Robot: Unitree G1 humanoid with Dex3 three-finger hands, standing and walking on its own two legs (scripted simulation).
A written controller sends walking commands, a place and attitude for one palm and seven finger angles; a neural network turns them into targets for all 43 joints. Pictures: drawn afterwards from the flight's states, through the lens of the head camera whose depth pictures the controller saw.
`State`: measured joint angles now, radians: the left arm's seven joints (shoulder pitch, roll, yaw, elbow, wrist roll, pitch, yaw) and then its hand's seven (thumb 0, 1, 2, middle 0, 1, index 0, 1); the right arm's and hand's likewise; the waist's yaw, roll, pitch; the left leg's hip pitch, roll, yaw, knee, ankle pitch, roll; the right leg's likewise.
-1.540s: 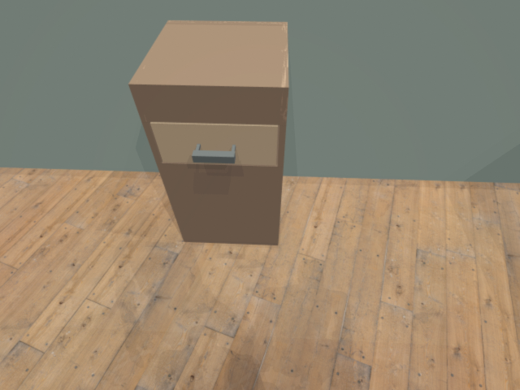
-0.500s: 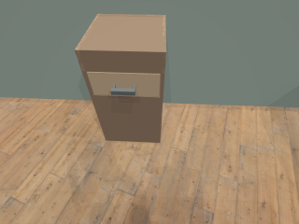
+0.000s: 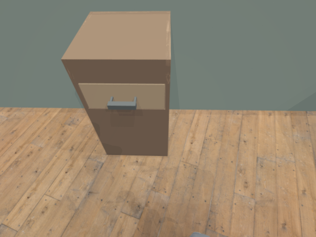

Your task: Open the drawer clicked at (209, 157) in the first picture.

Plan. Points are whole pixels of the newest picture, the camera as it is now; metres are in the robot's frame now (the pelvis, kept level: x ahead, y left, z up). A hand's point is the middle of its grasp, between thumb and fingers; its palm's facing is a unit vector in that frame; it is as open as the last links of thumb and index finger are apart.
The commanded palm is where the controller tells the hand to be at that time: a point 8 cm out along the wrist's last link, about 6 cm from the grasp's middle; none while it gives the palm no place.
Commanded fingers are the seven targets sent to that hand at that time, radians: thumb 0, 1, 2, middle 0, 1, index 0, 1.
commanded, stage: take the last steps up to it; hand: left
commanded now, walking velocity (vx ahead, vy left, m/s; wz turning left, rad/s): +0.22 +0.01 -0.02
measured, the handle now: (122, 102) +0.69 +0.19 -0.17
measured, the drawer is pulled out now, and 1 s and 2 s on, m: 0.00 0.00 0.00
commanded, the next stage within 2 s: come to a stop and stand still in 0.22 s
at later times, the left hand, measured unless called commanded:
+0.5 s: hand (114, 218) +0.20 +0.15 -0.16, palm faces +0.10 -0.97 -0.24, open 7.3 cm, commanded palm none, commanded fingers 0.00 0.90 0.90 -0.20 -0.30 -0.20 -0.30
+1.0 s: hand (109, 225) +0.18 +0.16 -0.18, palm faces +0.04 -0.96 -0.29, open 7.4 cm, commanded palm none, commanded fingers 0.00 0.90 0.90 -0.20 -0.30 -0.20 -0.30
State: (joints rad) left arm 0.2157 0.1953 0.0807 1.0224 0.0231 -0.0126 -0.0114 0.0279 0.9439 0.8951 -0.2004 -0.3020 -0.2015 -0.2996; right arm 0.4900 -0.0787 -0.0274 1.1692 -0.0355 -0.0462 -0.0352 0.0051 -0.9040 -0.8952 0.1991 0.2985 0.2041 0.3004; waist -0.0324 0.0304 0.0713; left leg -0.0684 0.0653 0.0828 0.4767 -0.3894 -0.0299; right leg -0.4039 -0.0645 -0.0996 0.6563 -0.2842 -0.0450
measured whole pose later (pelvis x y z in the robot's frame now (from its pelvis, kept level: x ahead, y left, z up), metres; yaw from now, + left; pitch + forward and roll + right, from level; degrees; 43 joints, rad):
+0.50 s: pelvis +0.15 -0.04 +0.00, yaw +4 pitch +0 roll +1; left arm 0.20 0.17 0.05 1.04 0.01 -0.03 0.01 0.01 0.93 0.89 -0.20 -0.30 -0.20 -0.30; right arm 0.32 -0.14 -0.03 1.07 -0.01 -0.01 -0.04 0.01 -0.91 -0.90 0.20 0.30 0.20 0.30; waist -0.02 0.03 0.07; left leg -0.19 0.06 0.03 0.61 -0.39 -0.04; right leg -0.28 -0.05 -0.10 0.62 -0.30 -0.02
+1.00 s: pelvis +0.15 -0.04 -0.02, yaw +2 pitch -1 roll +1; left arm 0.26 0.20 0.01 1.00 0.02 0.01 0.04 0.00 0.90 0.89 -0.20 -0.30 -0.20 -0.30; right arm 0.19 -0.19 -0.04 0.89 -0.02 0.01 -0.01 0.01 -0.91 -0.90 0.20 0.30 0.20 0.30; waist -0.01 0.02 0.04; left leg -0.32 0.01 0.11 0.72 -0.37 0.02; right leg -0.30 -0.04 0.05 0.76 -0.43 0.04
